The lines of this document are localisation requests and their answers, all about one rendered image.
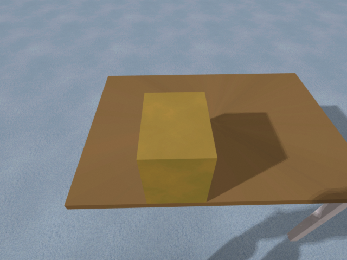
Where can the carton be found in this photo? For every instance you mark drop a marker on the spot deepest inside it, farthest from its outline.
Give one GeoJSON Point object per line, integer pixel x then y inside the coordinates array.
{"type": "Point", "coordinates": [176, 153]}

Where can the table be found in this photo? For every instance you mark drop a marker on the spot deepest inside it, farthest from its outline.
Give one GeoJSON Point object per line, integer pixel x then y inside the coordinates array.
{"type": "Point", "coordinates": [274, 145]}

